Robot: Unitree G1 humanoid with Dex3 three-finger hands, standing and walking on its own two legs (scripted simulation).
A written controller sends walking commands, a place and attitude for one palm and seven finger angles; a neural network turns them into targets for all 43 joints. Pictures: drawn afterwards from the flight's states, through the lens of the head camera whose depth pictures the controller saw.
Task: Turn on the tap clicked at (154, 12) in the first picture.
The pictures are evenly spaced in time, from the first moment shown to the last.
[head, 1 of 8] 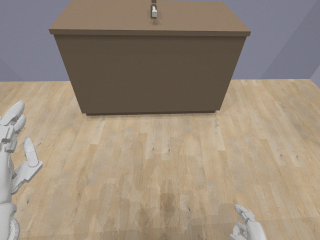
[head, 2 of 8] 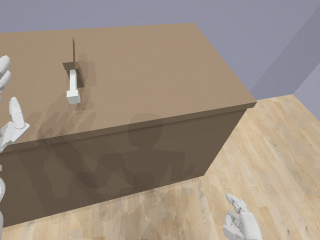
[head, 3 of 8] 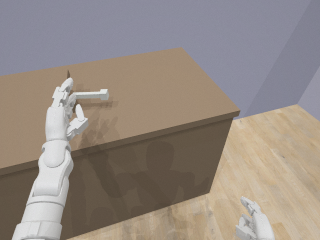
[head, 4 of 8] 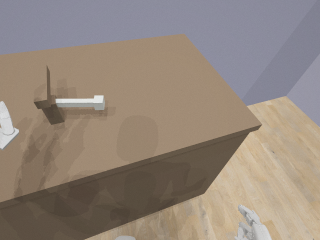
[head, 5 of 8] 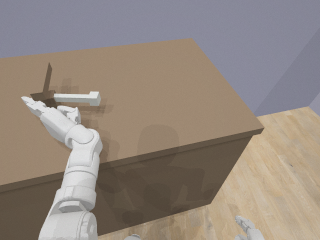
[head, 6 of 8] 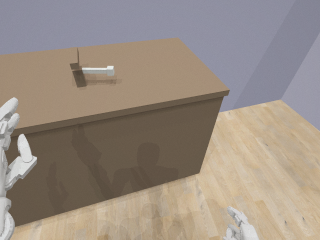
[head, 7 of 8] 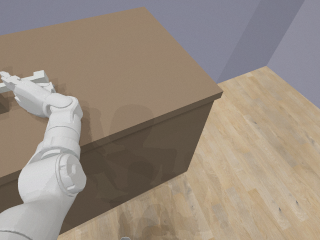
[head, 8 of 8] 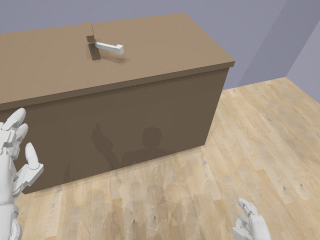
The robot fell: no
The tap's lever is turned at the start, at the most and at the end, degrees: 0 87 51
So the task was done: no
